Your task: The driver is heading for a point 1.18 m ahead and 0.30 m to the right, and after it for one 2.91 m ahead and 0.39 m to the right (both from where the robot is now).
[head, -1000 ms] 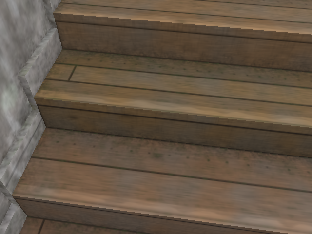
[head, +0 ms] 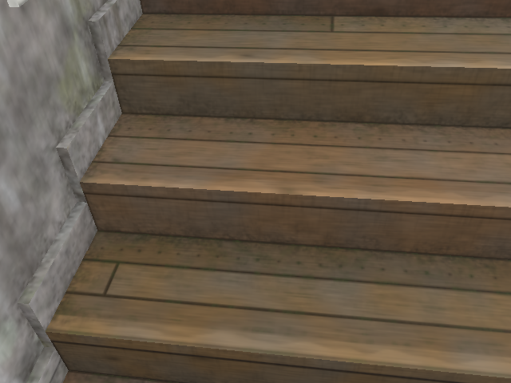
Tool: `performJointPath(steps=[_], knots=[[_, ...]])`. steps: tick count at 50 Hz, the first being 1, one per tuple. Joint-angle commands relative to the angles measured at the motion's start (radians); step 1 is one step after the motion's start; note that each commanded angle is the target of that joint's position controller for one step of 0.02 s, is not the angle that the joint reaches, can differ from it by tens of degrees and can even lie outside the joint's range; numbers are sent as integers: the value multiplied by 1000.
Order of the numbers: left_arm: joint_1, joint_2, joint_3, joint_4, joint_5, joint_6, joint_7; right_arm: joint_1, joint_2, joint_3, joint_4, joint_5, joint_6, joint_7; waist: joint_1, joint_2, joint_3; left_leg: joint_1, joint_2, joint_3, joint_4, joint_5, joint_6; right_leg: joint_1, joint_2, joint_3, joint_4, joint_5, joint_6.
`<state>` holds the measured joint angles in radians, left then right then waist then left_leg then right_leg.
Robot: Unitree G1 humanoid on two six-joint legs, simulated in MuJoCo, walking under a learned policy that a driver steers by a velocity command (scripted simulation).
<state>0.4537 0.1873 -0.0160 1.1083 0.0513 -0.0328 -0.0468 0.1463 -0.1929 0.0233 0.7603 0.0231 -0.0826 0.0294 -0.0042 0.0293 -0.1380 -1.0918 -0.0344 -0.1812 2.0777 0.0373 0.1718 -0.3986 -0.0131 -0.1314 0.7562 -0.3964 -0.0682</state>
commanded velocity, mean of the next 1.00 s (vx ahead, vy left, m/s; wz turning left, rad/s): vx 0.31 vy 0.00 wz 0.00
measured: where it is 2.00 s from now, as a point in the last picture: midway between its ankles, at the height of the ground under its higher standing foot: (383, 158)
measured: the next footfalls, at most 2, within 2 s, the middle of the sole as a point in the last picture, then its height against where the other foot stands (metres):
left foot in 0.30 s outside the picture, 0.17 m higher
right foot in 1.12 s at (414, 310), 0.17 m higher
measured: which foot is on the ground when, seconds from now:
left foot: up 0.00-0.28, down 0.30-1.00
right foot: down 0.00-0.32, up 0.34-1.00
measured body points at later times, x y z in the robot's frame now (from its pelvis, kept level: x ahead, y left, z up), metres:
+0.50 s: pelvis +0.22 +0.04 +0.15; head +0.21 +0.04 +0.60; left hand +0.28 +0.28 +0.01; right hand +0.29 -0.21 +0.01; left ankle +0.31 +0.10 -0.55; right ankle +0.15 -0.14 -0.35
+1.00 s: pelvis +0.39 -0.05 +0.19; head +0.38 -0.07 +0.64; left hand +0.60 +0.10 +0.10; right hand +0.25 -0.24 +0.03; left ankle +0.31 +0.10 -0.55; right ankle +0.47 -0.21 -0.23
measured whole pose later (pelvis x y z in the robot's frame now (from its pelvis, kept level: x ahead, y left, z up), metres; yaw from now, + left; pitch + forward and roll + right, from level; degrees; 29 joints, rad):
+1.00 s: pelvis +0.39 -0.05 +0.19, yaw -2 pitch +4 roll +2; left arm 0.08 0.11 -0.08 0.76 -0.03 -0.05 0.01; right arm 0.57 -0.10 0.00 1.09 -0.02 -0.03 -0.07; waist -0.09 0.01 -0.11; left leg -0.15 0.08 0.12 0.44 -0.36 -0.04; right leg -1.37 -0.20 0.09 2.09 -0.38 0.04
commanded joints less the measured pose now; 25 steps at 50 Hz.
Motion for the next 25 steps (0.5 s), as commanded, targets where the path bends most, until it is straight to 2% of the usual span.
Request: performJointPath(steps=[1, 2, 3, 4, 5, 6, 7, 8, 9, 10, 11, 12, 13, 14, 15, 16, 17, 18, 19, 20, 21, 22, 23, 24, 25], knots=[[-229, -68, -45, -94, 13, -45, -18, 111, 69, 51, -17, -5, 33, -29, -120, -48, 198, -39, 8, 59, -133, 143, -61, -307, -130, 93, -423, 34, -12], [-164, -40, -49, -71, 19, -50, -14, 65, 76, 54, -9, -14, 44, -44, -83, -69, 189, -74, 0, 117, -41, 146, -89, -268, -142, 118, -444, 45, -45], [-100, -6, -44, -45, 10, -54, -9, 20, 99, 62, -29, -28, 48, -49, -60, -109, 203, -148, 8, 130, -16, 116, -93, -206, -147, 145, -450, 30, -51], [-17, 5, -43, -12, 1, -51, -2, -32, 120, 74, -42, -22, 50, -51, -20, -129, 203, -266, 17, 130, 52, 65, -92, -89, -166, 187, -453, 38, -56], [57, 11, -38, 18, -12, -44, 7, -102, 149, 93, -69, -12, 43, -53, 11, -123, 232, -382, 23, 128, 63, 6, -83, 18, -177, 207, -461, 102, -48], [118, 25, -32, 28, -23, -33, 19, -205, 147, 108, -115, -8, 28, -44, 48, -116, 242, -445, 40, 168, -53, -34, -90, 103, -174, 218, -482, 127, -28], [181, 11, -36, 40, -27, -23, 38, -278, 119, 111, -154, -3, 15, -29, 81, -111, 229, -461, 67, 174, -148, -39, -94, 180, -187, 248, -503, 219, -21], [212, 10, -37, 43, -24, -15, 63, -324, 99, 112, -183, -8, 7, -15, 91, -114, 205, -472, 93, 206, -219, -41, -111, 258, -207, 266, -510, 317, -19], [206, 37, -28, 21, -26, -10, 84, -383, 85, 118, -202, -23, 6, 2, 102, -89, 175, -328, 125, 345, -361, -56, -135, 218, -228, 251, -611, 410, -43], [205, 61, -12, 14, -43, -8, 102, -455, 114, 127, -227, -32, 12, 4, 108, -117, 174, -174, 170, 335, -495, -159, -145, 207, -278, 274, -703, 576, -44], [219, 66, -6, 20, -59, 5, 114, -474, 102, 129, -244, -32, 20, 10, 109, -103, 181, -100, 169, 348, -646, -219, -147, 277, -274, 224, -728, 675, -37], [166, 77, -3, 9, -61, 2, 105, -399, 95, 115, -210, -24, 18, 19, 53, -159, 134, 154, 117, 409, -801, -301, -115, 266, -236, 111, -683, 986, -27], [192, 99, 0, 25, -48, -13, 92, -271, 64, 88, -167, -28, 24, 9, 7, -264, -18, 379, 5, 461, -744, -372, -78, 322, -215, 46, -528, 1675, -52], [178, 177, 14, 4, -51, -31, 77, -78, -11, 55, -123, -3, 19, 6, -78, -375, -46, 504, -29, 403, -922, -405, -40, 439, -252, 90, -423, 1960, -83], [100, 216, 26, -12, -71, -45, 70, 39, -68, 27, -89, -30, 18, 6, -164, -380, -111, 618, -3, 279, -1095, -365, -2, 500, -262, 110, -269, 1992, -72], [169, 208, 32, -21, -34, -62, 58, 190, -125, -2, -40, -90, 31, 5, -173, -205, -306, 994, 136, -2, -1065, 49, 99, 284, -208, 144, -57, 1722, -48], [189, 106, 20, -14, -34, -74, 28, 285, -162, -26, 5, -109, 61, -18, -179, 101, -393, 1178, 307, -404, -1451, -75, 247, 28, -39, 162, 266, 931, -15], [143, 80, 31, 8, -46, -78, 1, 290, -182, -39, 31, -142, 89, -44, -174, 172, -396, 1098, 406, -708, -1764, -317, 287, -81, 109, 288, 809, 202, 35], [36, -5, 29, -65, -72, -67, -13, 146, -113, -22, 42, -126, 85, -34, -87, 75, -220, 882, 389, -595, -1772, -456, 177, -213, 80, 426, 1051, 173, 23], [-85, -73, 6, -146, -74, -38, -1, 33, -26, -1, 62, -80, 74, -28, -29, 20, -5, 659, 344, -382, -1710, -521, 86, -304, 54, 369, 1114, 179, 8], [-123, -86, 2, -191, -65, -15, 24, -21, 43, 12, 98, -62, 56, -15, 22, -54, 129, 501, 301, -183, -1652, -459, 14, -342, 31, 337, 1132, 188, -17], [-74, -59, 7, -200, -53, 0, 43, -14, 99, 28, 132, -49, 36, -7, 57, -78, 152, 474, 255, -72, -1635, -423, -40, -352, 24, 343, 1115, 200, -42], [-51, -57, 5, -214, -59, 7, 58, 1, 115, 33, 165, -49, 20, -3, 77, -72, 165, 485, 235, 1, -1642, -349, -61, -364, 37, 372, 1128, 235, -65], [-30, -62, -2, -218, -67, 14, 67, 32, 112, 36, 187, -58, 11, -2, 89, -44, 164, 506, 218, 57, -1653, -275, -58, -395, 45, 377, 1131, 268, -74], [-21, -89, -20, -230, -62, 15, 73, 76, 73, 30, 200, -67, 7, 4, 99, -4, 128, 592, 197, 130, -1642, -251, -87, -470, 40, 377, 1111, 349, -84]])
